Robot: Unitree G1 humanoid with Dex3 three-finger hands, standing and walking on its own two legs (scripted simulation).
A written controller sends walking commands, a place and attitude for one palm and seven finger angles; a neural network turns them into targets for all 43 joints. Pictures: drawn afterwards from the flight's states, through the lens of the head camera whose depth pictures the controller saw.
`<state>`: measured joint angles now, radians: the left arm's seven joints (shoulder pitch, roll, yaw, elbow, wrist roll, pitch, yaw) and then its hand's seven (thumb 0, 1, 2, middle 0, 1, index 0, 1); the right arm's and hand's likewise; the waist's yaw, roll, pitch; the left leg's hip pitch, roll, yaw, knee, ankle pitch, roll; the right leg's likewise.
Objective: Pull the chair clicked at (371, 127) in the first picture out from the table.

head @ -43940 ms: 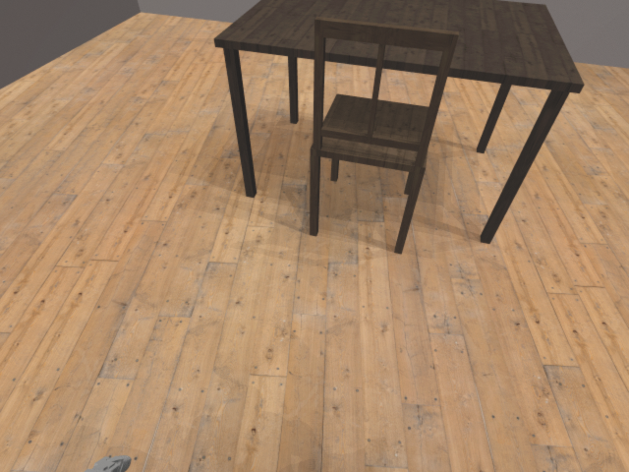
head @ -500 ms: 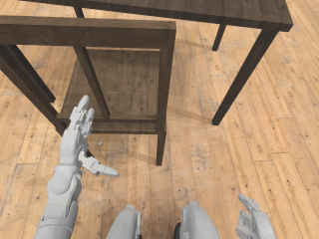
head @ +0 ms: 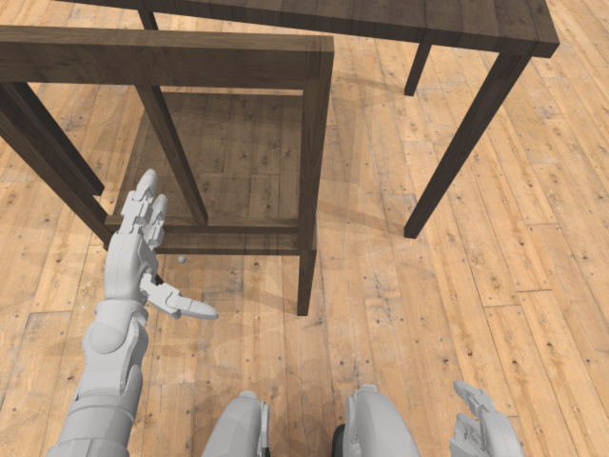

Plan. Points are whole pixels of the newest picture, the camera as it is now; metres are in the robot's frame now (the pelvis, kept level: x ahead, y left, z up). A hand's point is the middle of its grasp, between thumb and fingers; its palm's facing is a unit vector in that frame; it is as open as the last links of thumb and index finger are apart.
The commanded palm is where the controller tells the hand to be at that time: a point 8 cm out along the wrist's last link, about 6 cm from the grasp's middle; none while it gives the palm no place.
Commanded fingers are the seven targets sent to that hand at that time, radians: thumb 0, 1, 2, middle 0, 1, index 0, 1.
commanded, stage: aim the fingers beside a spindle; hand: left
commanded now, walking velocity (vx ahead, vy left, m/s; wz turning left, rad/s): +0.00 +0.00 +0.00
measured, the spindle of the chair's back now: (180, 167) +0.49 +0.19 +0.04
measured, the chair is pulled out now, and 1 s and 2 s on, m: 0.18 0.18 0.18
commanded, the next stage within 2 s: none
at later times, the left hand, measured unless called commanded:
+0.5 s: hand (195, 274) +0.34 +0.15 +0.01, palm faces -0.03 -1.00 -0.01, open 16.9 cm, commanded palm +0.33 +0.21 +0.03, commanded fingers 0.00 -0.50 0.30 -0.06 -0.08 -0.06 -0.08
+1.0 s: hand (184, 261) +0.35 +0.16 +0.03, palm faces +0.02 -1.00 -0.04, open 16.9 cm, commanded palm +0.33 +0.21 +0.03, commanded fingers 0.00 -0.50 0.30 -0.06 -0.08 -0.06 -0.08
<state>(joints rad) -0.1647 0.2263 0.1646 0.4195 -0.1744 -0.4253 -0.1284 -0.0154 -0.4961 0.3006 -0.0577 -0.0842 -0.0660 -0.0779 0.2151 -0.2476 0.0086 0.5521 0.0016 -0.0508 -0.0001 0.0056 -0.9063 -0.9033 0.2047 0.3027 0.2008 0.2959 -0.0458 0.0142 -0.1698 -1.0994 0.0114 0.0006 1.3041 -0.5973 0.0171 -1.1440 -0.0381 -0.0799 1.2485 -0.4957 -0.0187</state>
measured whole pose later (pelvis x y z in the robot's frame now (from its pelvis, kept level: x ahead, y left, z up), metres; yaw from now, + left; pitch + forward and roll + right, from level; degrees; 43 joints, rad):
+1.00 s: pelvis +0.00 +0.00 +0.00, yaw +0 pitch +22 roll -2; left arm -0.14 0.21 0.14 0.38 -0.16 -0.45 -0.10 -0.02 -0.50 0.30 -0.06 -0.08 -0.07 -0.08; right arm 0.21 -0.25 0.01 0.55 0.00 -0.05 0.00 0.01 -0.91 -0.90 0.20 0.30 0.20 0.30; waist -0.04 0.01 -0.17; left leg -1.09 0.01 0.00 1.30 -0.60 0.02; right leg -1.13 -0.04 -0.08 1.24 -0.50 -0.02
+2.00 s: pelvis +0.00 +0.00 +0.00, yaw +0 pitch +22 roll -2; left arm -0.14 0.21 0.14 0.36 -0.16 -0.45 -0.11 -0.02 -0.50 0.30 -0.06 -0.08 -0.07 -0.08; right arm 0.21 -0.25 0.01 0.55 0.00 -0.05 -0.01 0.01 -0.91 -0.90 0.20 0.30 0.20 0.30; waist -0.04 0.02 -0.16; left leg -1.10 0.01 0.00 1.31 -0.60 0.02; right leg -1.14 -0.04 -0.08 1.25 -0.49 -0.02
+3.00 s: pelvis +0.00 +0.00 +0.00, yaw +0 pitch +23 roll -2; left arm -0.24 0.22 0.15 0.48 -0.14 -0.46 -0.10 -0.02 -0.50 0.30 -0.06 -0.08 -0.10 -0.10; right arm 0.21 -0.25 0.00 0.57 -0.01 -0.05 -0.01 0.00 -0.91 -0.90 0.20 0.30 0.20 0.30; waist -0.06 0.01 -0.15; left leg -1.11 0.01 -0.01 1.31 -0.59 0.01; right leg -1.16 -0.03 -0.08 1.25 -0.49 -0.02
